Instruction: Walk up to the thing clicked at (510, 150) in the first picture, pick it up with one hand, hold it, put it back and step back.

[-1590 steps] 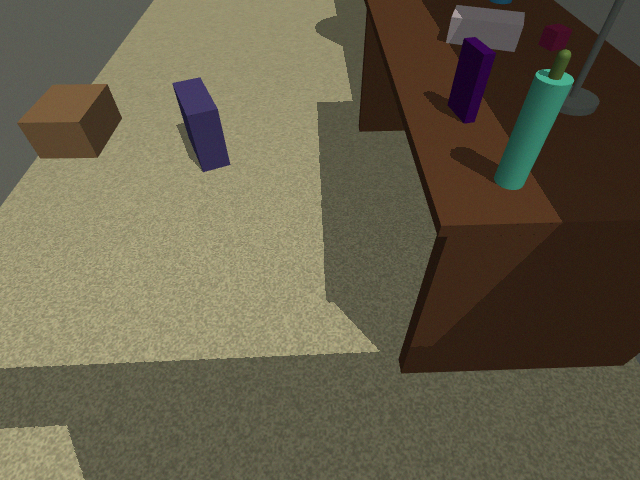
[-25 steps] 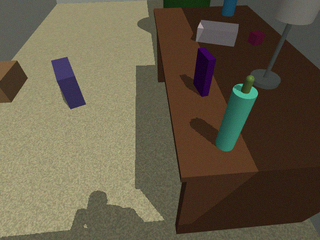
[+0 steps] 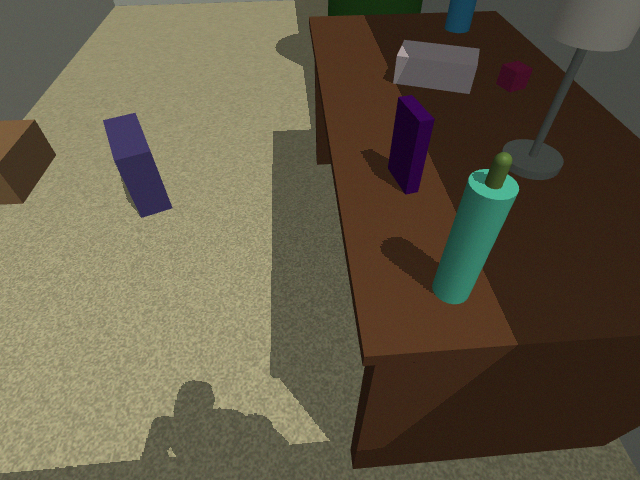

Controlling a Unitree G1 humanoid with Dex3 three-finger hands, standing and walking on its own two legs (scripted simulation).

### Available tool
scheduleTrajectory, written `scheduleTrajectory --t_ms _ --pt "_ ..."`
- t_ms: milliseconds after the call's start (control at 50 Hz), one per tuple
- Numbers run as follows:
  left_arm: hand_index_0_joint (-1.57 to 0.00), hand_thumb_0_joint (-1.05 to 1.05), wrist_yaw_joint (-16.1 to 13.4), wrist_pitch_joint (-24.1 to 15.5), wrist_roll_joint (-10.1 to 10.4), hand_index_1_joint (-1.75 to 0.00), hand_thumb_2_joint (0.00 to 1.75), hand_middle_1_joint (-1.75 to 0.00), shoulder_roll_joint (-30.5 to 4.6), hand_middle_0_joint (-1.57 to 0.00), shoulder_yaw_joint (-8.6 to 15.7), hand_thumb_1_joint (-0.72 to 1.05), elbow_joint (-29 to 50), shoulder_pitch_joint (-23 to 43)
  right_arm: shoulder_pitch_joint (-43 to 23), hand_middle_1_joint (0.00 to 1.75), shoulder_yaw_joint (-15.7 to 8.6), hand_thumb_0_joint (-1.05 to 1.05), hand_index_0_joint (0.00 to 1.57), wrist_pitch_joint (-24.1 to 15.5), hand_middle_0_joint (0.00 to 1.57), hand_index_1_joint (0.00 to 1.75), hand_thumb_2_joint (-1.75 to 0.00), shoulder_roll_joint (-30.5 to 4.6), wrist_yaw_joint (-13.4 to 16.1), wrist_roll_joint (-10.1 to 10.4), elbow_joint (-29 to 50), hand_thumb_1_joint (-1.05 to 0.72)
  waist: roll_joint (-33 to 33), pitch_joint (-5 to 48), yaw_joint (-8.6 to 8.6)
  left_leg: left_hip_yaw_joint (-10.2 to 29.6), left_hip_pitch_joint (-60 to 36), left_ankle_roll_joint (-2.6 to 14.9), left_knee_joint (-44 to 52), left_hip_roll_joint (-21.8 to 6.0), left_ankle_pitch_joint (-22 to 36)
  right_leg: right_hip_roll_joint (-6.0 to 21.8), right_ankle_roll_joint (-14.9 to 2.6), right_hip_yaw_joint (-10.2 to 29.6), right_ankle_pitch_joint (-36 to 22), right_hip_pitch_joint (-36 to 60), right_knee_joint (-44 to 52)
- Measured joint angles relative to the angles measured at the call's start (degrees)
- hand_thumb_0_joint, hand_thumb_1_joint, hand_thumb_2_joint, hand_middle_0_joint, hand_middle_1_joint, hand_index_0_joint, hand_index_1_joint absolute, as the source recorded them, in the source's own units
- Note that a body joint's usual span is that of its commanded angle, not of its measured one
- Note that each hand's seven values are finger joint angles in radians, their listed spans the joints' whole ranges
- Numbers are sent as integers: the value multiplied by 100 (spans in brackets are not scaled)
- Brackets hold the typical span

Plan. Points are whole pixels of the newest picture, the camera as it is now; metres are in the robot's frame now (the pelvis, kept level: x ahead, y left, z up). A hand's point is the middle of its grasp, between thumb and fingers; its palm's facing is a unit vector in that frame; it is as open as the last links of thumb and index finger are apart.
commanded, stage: stand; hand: right
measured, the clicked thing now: (473, 233) +0.45 -0.21 +0.06
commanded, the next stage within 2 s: none
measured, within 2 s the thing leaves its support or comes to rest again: neither
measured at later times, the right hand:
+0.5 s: hand out of the picture +0.07 -0.25 -0.16, palm faces -0.05 +0.94 -0.35, open 9.3 cm
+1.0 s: hand out of the picture +0.07 -0.25 -0.16, palm faces -0.04 +0.94 -0.35, open 7.4 cm
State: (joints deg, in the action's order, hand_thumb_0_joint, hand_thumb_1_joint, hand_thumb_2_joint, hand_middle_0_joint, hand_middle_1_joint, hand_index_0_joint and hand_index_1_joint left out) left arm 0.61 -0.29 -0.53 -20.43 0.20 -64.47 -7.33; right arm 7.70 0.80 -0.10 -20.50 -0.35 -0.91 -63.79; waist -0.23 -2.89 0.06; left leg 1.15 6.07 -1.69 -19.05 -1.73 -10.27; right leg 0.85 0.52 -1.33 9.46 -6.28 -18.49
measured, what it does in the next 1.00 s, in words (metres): stands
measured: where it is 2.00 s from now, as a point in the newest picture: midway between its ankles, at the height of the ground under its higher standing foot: outside the picture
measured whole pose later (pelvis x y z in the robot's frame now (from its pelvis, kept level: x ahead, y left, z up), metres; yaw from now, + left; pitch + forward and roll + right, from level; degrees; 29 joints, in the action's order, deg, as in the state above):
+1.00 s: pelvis +0.01 +0.00 +0.00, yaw +0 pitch -2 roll +0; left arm 0.5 -0.5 -0.4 -20.3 0.3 -64.0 -7.3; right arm 7.6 0.4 0.0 -20.3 -0.4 -0.8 -63.9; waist -0.1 -3.2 0.1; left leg 1.3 5.8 -1.5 -18.7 -1.4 -10.6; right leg 1.2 0.7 -1.5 10.0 -6.0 -18.3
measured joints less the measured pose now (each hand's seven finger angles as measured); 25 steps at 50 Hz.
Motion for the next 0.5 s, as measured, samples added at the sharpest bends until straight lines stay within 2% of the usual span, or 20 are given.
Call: scheduleTrajectory --t_ms 140,220,380,500 --pt "-21 0 10 4 10 -29 90 -29 -1 -20 9 90 -2 -18 13 8 -1 0 8 -11 8 8 -11 -4 1 -2 1 46 -5 -2 -5 -9 6 9 16 15 5 16 7 9 10 -23 -16" --pt "-21 0 11 7 9 -30 90 -29 -4 -20 10 90 2 -22 17 16 -5 0 13 -11 13 16 -23 -4 0 -2 -8 34 -4 -16 -9 -10 9 11 21 21 5 22 10 10 17 -30 -22" --pt "-21 0 -1 0 10 -30 90 -30 1 -20 5 91 10 -16 13 26 -7 0 18 2 18 26 -65 13 -1 3 -12 -14 8 -32 -1 5 7 14 27 25 -4 26 13 -5 26 -17 -6" --pt "-21 0 -2 -8 14 -30 90 -30 14 -20 -1 91 30 0 -5 29 -6 0 20 -3 19 29 -81 16 -2 2 -2 -56 16 -24 0 8 5 15 14 24 -21 25 16 -9 34 -5 0"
